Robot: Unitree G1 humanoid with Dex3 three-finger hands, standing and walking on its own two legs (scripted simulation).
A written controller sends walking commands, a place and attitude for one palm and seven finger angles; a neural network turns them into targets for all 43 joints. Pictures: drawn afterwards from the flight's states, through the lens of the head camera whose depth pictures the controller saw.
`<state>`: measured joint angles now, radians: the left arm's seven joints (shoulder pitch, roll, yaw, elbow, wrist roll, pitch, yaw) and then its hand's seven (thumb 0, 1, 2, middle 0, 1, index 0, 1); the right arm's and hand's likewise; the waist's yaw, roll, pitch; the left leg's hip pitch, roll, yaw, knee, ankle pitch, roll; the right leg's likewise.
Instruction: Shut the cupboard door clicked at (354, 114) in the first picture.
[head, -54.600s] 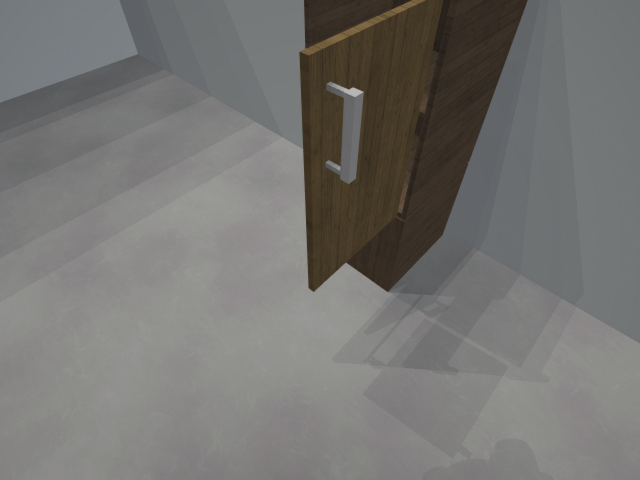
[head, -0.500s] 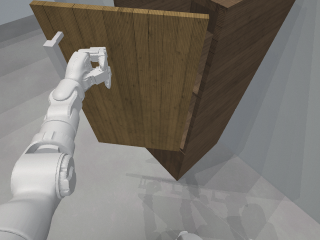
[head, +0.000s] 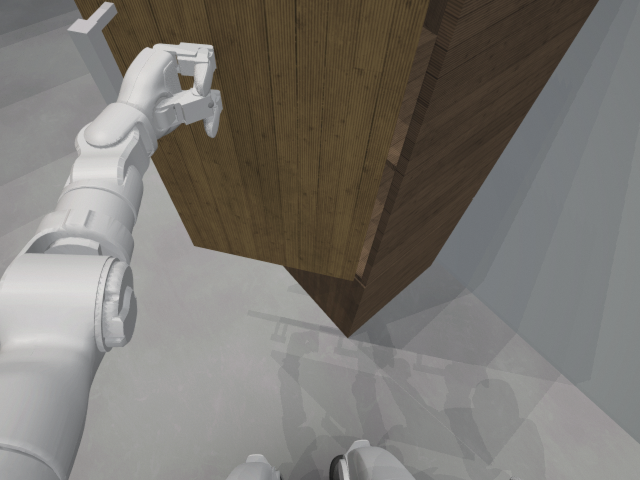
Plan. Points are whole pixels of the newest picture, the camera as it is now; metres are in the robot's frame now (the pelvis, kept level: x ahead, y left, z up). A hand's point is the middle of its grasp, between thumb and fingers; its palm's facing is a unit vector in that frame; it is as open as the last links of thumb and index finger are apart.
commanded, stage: push the door shut along its arc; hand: left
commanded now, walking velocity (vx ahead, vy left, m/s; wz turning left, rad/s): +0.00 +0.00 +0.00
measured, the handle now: (125, 85) +0.57 +0.19 +0.14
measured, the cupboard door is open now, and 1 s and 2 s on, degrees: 37 20 20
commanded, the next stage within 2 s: pull the fist back off the door in 0.16 s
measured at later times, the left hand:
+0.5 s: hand (244, 68) +0.58 +0.04 +0.15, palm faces +0.06 -1.00 +0.03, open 3.0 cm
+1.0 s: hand (235, 136) +0.48 +0.06 +0.13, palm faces -0.01 -1.00 +0.02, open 3.1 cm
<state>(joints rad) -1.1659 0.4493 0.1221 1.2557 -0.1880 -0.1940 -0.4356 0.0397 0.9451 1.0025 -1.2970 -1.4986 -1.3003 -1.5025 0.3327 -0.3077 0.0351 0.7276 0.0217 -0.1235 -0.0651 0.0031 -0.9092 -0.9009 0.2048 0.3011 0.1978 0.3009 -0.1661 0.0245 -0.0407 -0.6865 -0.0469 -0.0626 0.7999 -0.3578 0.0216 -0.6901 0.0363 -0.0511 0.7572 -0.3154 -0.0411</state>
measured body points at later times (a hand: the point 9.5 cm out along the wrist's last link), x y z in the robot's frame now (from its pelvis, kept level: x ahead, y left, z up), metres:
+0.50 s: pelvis +0.01 +0.01 -0.01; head +0.13 +0.00 +0.42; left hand +0.57 +0.10 +0.15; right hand -0.02 -0.24 -0.13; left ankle +0.01 +0.11 -0.70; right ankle +0.03 -0.09 -0.70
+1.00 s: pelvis +0.03 +0.00 +0.01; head +0.07 -0.01 +0.46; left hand +0.48 +0.11 +0.13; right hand +0.09 -0.26 -0.10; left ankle +0.01 +0.11 -0.70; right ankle +0.03 -0.09 -0.70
